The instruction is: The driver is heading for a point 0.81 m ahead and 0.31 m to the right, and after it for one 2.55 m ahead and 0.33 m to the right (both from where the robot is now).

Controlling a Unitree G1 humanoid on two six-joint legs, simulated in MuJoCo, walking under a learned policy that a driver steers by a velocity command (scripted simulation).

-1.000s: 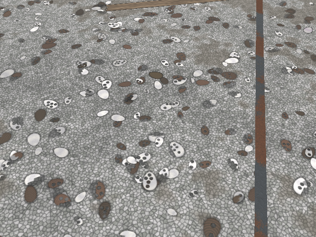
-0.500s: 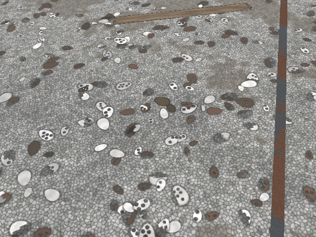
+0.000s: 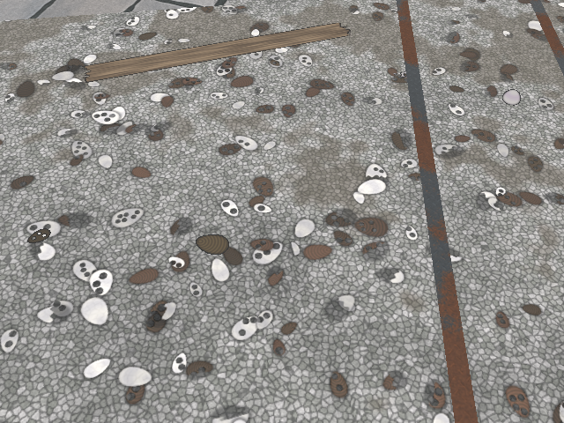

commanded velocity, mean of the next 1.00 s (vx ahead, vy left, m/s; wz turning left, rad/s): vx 0.50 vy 0.00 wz -0.57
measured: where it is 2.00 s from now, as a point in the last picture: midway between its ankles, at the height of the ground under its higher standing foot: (432, 274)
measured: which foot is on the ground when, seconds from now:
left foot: down 0.00-0.40, up 0.42-0.86, down 0.88-1.00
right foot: up 0.00-0.36, down 0.38-0.90, up 0.92-1.00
